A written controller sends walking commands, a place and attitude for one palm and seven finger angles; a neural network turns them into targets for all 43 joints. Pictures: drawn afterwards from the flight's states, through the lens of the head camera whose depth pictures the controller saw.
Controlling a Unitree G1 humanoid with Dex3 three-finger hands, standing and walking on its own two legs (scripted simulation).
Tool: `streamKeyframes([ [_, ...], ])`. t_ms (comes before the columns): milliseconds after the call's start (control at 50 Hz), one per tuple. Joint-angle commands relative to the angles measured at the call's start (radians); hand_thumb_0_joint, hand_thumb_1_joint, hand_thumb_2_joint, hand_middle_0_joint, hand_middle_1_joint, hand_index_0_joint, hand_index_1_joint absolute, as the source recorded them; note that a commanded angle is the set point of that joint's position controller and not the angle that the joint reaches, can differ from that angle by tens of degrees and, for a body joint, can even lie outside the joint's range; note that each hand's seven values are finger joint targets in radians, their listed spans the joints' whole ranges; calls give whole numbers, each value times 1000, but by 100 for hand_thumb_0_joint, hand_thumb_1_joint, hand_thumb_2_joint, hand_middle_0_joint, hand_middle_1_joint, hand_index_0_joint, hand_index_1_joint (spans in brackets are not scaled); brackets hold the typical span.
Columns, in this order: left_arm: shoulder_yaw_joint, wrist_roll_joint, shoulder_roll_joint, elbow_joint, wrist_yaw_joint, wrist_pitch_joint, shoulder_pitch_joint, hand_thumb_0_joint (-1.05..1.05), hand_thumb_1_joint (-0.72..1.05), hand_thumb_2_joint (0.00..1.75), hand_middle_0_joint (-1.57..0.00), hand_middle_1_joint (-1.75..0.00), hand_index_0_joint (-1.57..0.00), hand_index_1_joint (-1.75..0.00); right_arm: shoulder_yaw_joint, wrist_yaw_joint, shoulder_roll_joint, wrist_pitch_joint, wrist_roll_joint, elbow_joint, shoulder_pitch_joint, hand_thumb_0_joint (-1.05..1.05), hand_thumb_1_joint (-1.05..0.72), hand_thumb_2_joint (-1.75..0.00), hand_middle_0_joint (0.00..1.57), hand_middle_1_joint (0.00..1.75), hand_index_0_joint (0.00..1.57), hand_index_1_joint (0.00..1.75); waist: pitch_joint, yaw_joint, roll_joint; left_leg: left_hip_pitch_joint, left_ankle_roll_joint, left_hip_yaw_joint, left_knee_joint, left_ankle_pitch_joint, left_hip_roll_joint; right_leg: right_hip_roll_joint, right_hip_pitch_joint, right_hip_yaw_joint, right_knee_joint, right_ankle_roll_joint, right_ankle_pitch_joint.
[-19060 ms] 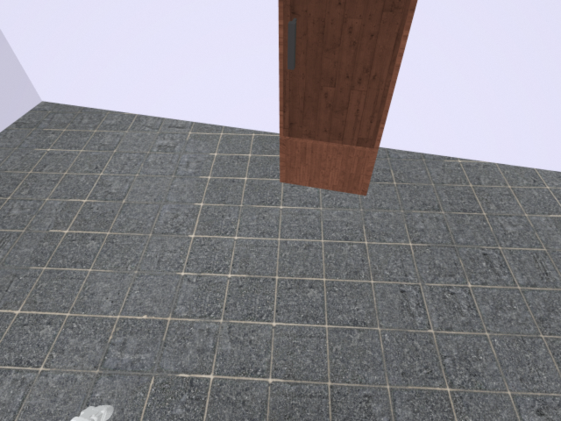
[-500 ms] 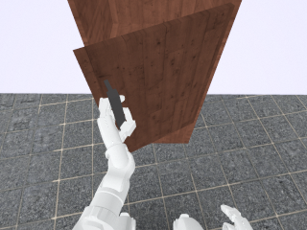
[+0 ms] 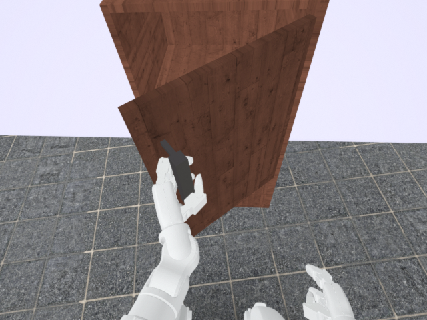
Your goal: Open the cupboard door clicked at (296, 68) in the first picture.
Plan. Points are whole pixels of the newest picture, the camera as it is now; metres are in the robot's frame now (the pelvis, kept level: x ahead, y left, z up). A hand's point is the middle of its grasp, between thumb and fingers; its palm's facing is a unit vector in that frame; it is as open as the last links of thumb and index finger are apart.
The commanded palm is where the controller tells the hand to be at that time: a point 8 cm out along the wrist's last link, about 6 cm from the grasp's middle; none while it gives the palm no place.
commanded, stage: open thumb and fingers to let go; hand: left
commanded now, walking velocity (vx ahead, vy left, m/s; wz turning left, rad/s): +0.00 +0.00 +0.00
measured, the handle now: (178, 174) +0.38 +0.08 +0.04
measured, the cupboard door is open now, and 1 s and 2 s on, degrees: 41 41 42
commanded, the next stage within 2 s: slide the hand sideways off the handle in 0.66 s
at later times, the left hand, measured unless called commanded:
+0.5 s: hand (197, 193) +0.35 +0.04 +0.04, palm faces +0.30 -0.95 -0.05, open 14.1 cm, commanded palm +0.30 +0.08 +0.04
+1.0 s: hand (190, 210) +0.31 +0.05 +0.04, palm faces -0.18 -0.98 +0.00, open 16.1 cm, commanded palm +0.29 +0.09 +0.04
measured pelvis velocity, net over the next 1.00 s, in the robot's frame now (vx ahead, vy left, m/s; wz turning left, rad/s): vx -0.01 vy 0.04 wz -0.02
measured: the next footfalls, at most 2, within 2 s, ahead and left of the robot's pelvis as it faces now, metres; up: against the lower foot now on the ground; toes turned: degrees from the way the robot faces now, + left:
none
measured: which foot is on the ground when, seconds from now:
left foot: down 0.00-1.00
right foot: down 0.00-1.00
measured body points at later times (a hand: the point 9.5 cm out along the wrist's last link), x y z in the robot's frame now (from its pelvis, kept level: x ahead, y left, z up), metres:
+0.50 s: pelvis -0.01 +0.01 +0.00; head +0.06 -0.01 +0.44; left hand +0.32 +0.09 +0.04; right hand +0.12 -0.22 -0.13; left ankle +0.02 +0.16 -0.66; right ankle +0.00 -0.07 -0.66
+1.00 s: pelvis -0.01 +0.04 -0.01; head +0.06 +0.02 +0.44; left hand +0.31 +0.11 +0.04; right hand +0.13 -0.20 -0.12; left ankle +0.02 +0.16 -0.66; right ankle +0.00 -0.07 -0.66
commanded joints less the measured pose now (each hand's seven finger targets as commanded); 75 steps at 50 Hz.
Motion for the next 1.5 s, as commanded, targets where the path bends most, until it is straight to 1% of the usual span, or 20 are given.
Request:
streamKeyframes([
  [0,-4,25,-117,-210,2,-82,-202,0,27,63,-35,-128,-35,-128,-28,2,-73,-46,0,-128,0,0,-90,-90,20,30,20,30,-325,-18,-173,89,53,43,-40,189,-54,-41,279,138,-224,83,471],
  [120,-11,29,-108,-202,1,-94,-291,0,-15,45,-32,-124,-32,-124,-30,-7,-82,-48,5,-122,1,0,-90,-90,20,30,20,30,-291,-39,-172,74,59,40,-36,144,-52,-41,233,152,-246,80,358],
  [220,-9,37,-107,-190,5,-98,-271,0,-50,30,-30,-120,-30,-120,-33,-6,-82,-52,2,-119,17,0,-90,-90,20,30,20,30,-325,-30,-154,86,60,43,-41,167,-50,-33,240,131,-226,72,385],
  [260,-12,32,-115,-196,9,-99,-274,0,-50,30,-30,-120,-30,-120,-34,-4,-81,-54,2,-120,21,0,-90,-90,20,30,20,30,-326,-27,-157,89,60,46,-44,165,-50,-31,236,124,-224,72,374],
  [420,22,29,-89,-143,31,-89,-331,0,-50,30,-23,-80,-23,-80,-29,-12,-87,-55,0,-110,13,0,-90,-90,20,30,20,30,-289,-30,-154,83,63,49,-53,128,-49,-17,194,114,-240,61,253],
  [620,17,25,-124,-126,40,-75,-305,0,-50,30,-15,-30,-15,-30,-28,0,-86,-55,-3,-117,16,0,-90,-90,20,30,20,30,-303,-15,-131,110,60,49,-62,173,-44,5,185,65,-200,47,289],
  [640,20,19,-126,-123,41,-75,-324,0,-50,30,-15,-30,-15,-30,-27,0,-85,-55,-3,-113,16,0,-90,-90,20,30,20,30,-299,-23,-152,107,61,51,-57,172,-44,3,179,67,-203,52,291],
  [740,17,23,-137,-110,53,-70,-363,0,-50,30,-15,-30,-15,-30,-23,2,-85,-52,-3,-111,-3,0,-90,-90,20,30,20,30,-286,-20,-116,112,59,46,-62,145,-43,9,142,55,-194,45,225],
  [760,-232,149,-54,-131,-165,-107,-323,0,-50,30,-15,-30,-15,-30,-29,4,-122,-34,9,-97,82,0,-90,-90,20,30,20,30,-235,-119,-183,138,79,43,-49,154,-45,4,113,75,-179,46,317],
  [780,-159,105,11,-180,-277,-160,-370,0,-50,30,-15,-30,-15,-30,-36,1,-120,-35,20,-133,88,0,-90,-90,20,30,20,30,-289,-87,-149,125,85,42,-37,171,-51,-7,144,84,-165,43,363],
  [800,-158,80,43,-230,-367,-193,-382,0,-50,30,-15,-30,-15,-30,-37,-3,-123,-36,28,-147,77,0,-90,-90,20,30,20,30,-346,-76,-99,149,86,46,-29,176,-51,-10,164,99,-152,42,380],
  [820,-166,48,52,-249,-452,-210,-395,0,-50,30,-15,-30,-15,-30,-36,-6,-126,-35,40,-159,91,0,-90,-90,20,30,20,30,-352,-86,-70,171,88,43,-25,182,-51,-9,157,97,-141,39,384],
  [860,-140,-60,22,-228,-545,-206,-322,0,-50,30,-15,-30,-15,-30,-29,-9,-120,-41,66,-185,80,0,-90,-90,20,30,20,30,-320,-60,-58,185,82,41,-43,150,-49,-1,143,88,-162,40,322],
  [900,-114,-147,-11,-212,-556,-175,-326,0,-50,30,-15,-30,-15,-30,-20,-14,-124,-45,83,-199,72,0,-90,-90,20,30,20,30,-251,-62,-101,171,79,30,-70,98,-46,7,118,70,-188,45,224],
  [940,-67,-173,1,-236,-524,-158,-257,0,-50,30,-15,-30,-15,-30,-24,-9,-131,-48,86,-212,70,0,-90,-90,20,30,20,30,-277,-31,-101,188,74,27,-83,130,-43,11,129,56,-174,42,232],
  [1020,-59,-99,27,-280,-450,-158,-150,0,-50,30,-15,-30,-15,-30,-33,12,-135,-40,74,-235,82,0,-90,-90,20,30,20,30,-299,-13,-136,175,74,22,-71,193,-39,12,135,44,-131,39,285],
  [1120,-45,-49,72,-357,-423,-170,-46,0,-50,30,-15,-30,-15,-30,-33,24,-134,-28,67,-268,69,0,-90,-90,20,30,20,30,-294,16,-110,149,72,33,-68,186,-39,12,152,55,-116,32,283],
  [1140,-55,-44,63,-366,-421,-168,-32,0,-50,30,-15,-30,-15,-30,-31,24,-127,-25,66,-272,63,0,-90,-90,20,30,20,30,-286,10,-101,154,72,37,-67,183,-37,12,144,56,-117,34,285],
  [1360,-82,-68,88,-525,-475,-150,108,0,-50,30,-15,-30,-15,-30,-22,-4,-125,-40,79,-290,50,0,-90,-90,20,30,20,30,-237,-12,-98,168,72,23,-60,166,-34,14,127,52,-122,42,275],
  [1480,-69,-81,116,-589,-520,-135,256,0,-50,30,-15,-30,-15,-30,-18,-10,-122,-54,82,-314,47,0,-90,-90,20,30,20,30,-229,3,-107,157,70,24,-51,186,-40,13,144,54,-114,44,308],
])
